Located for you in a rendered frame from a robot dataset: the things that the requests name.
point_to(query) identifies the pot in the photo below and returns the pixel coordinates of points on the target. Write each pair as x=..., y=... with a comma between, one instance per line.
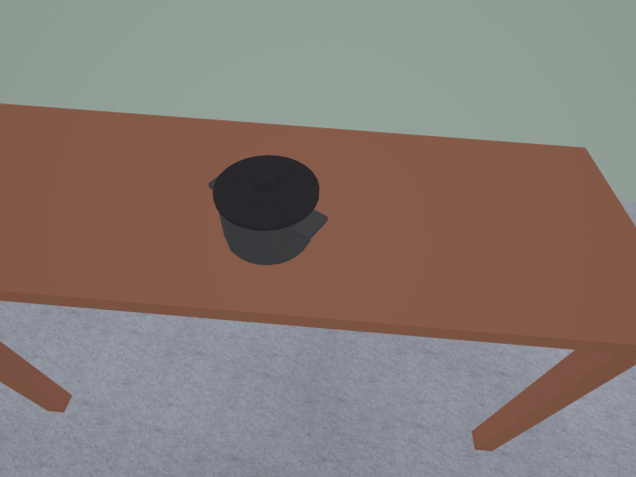
x=271, y=247

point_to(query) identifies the lid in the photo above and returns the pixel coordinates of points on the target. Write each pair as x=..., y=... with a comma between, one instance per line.
x=239, y=203

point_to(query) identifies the table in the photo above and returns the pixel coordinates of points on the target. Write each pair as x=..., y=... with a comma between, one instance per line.
x=428, y=236

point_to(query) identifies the knob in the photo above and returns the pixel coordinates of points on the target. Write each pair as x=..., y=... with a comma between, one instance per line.
x=265, y=178

